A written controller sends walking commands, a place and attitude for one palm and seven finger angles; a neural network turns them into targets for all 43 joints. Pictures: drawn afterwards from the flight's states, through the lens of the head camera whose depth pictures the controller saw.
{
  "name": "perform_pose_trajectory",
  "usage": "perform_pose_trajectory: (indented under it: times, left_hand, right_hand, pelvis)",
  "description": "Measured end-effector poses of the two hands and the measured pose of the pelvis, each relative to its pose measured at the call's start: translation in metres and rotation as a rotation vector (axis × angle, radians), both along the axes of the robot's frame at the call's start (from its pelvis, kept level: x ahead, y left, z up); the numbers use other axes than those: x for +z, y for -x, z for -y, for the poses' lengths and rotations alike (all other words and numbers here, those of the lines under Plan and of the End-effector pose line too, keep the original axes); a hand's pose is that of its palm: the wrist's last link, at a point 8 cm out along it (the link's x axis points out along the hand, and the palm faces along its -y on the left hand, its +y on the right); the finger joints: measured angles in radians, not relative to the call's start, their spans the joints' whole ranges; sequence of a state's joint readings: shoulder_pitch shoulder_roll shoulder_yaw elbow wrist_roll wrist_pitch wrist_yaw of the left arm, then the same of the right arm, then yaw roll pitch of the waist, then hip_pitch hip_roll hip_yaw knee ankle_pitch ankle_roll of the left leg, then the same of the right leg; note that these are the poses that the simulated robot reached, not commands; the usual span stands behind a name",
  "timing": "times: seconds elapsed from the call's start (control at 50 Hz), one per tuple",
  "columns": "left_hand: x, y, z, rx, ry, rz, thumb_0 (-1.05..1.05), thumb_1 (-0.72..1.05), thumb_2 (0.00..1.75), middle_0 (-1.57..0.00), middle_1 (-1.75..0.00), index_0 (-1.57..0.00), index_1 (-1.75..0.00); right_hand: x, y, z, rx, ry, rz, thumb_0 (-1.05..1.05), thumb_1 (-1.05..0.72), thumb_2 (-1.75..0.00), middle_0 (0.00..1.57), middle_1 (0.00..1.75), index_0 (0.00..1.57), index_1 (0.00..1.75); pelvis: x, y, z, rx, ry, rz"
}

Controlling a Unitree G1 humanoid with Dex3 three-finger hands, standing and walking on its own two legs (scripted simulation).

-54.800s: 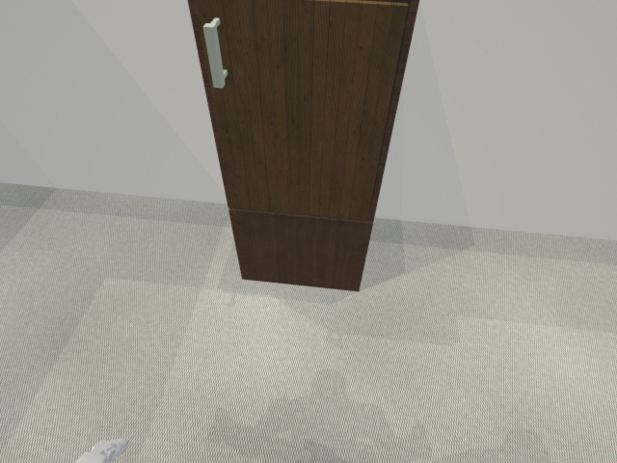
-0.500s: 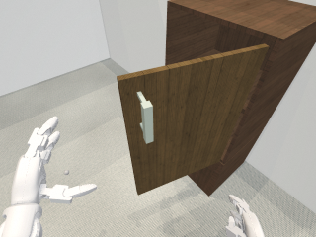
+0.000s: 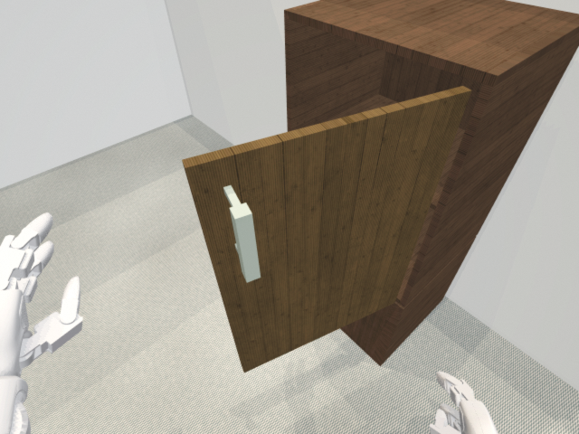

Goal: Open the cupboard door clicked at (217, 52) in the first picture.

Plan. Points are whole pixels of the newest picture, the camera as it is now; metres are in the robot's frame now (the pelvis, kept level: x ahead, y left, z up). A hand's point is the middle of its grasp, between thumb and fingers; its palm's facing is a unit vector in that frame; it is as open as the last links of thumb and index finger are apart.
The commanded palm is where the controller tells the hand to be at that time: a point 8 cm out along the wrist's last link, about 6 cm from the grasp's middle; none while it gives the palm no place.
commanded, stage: draw the hand back to the body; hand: left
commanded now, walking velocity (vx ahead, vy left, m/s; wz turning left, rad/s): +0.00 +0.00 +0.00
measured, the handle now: (241, 234) +0.33 +0.11 +0.14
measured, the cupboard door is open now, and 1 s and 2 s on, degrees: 74 74 74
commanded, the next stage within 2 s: step back with the hand held close in 0.32 s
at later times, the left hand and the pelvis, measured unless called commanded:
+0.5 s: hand (87, 318) +0.19 +0.24 +0.15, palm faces +0.42 -0.81 -0.42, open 7.4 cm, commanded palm +0.13 +0.28 +0.17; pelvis -0.01 -0.02 +0.00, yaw +0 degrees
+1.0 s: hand (20, 369) +0.13 +0.27 +0.15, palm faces +0.35 -0.79 -0.50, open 7.4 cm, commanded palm +0.07 +0.32 +0.17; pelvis -0.08 +0.02 -0.01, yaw -1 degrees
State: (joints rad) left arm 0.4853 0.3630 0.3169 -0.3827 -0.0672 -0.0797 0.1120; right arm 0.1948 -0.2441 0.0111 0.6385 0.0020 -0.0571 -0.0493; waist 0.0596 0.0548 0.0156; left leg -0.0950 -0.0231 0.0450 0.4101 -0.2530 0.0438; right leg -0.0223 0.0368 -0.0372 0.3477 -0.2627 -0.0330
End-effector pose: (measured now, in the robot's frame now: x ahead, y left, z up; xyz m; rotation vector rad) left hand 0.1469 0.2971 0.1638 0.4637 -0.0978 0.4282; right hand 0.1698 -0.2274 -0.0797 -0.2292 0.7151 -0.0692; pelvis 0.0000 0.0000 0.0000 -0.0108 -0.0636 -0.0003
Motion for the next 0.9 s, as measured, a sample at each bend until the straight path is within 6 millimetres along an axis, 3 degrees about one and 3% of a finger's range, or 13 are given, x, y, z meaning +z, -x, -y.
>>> perform_pose_trajectory:
  times: [0.16, 0.44, 0.54, 0.6, 0.76, 0.9]
  left_hand:
    - [-0.006, -0.002, 0.013, 0.001, 0.032, -0.013, 0.01, 0.85, 0.88, -0.21, -0.3, -0.2, -0.3]
    - [-0.003, 0.003, 0.022, 0.003, 0.018, -0.018, 0.01, 0.89, 0.9, -0.21, -0.3, -0.21, -0.3]
    - [0.013, 0.003, 0.021, -0.025, -0.05, 0.025, 0.01, 0.89, 0.9, -0.22, -0.3, -0.21, -0.3]
    - [0.015, 0.002, 0.02, -0.049, -0.083, 0.017, 0.01, 0.89, 0.9, -0.21, -0.3, -0.21, -0.3]
    - [-0.01, 0.011, 0.016, -0.113, -0.06, -0.1, 0.01, 0.89, 0.9, -0.22, -0.3, -0.21, -0.3]
    - [0.0, 0.034, -0.001, -0.133, -0.094, -0.013, 0.01, 0.89, 0.9, -0.22, -0.3, -0.21, -0.3]
  right_hand:
    - [0.001, -0.006, 0.007, 0.007, -0.003, 0.006, 0.02, -0.9, -0.89, 0.21, 0.3, 0.2, 0.3]
    - [-0.004, 0.0, 0.014, -0.001, -0.021, -0.009, 0.02, -0.9, -0.89, 0.21, 0.3, 0.2, 0.3]
    - [-0.005, 0.006, 0.018, -0.017, -0.02, -0.022, 0.02, -0.9, -0.89, 0.21, 0.3, 0.2, 0.3]
    - [-0.005, 0.013, 0.022, -0.046, -0.014, -0.037, 0.02, -0.9, -0.89, 0.21, 0.3, 0.2, 0.3]
    - [-0.004, 0.043, 0.027, -0.145, 0.017, -0.071, 0.02, -0.9, -0.89, 0.2, 0.3, 0.2, 0.3]
    - [0.002, 0.074, 0.014, -0.153, 0.056, -0.068, 0.02, -0.9, -0.89, 0.2, 0.3, 0.2, 0.3]
  pelvis:
    - [0.0, 0.001, 0.009, 0.004, -0.004, -0.001]
    - [0.001, 0.004, 0.02, 0.003, -0.006, 0.006]
    - [0.0, 0.01, 0.021, 0.005, 0.003, -0.02]
    - [-0.001, 0.015, 0.018, -0.002, 0.006, -0.042]
    - [-0.004, 0.033, 0.003, -0.024, 0.004, -0.066]
    - [-0.007, 0.057, -0.01, -0.021, 0.011, -0.063]
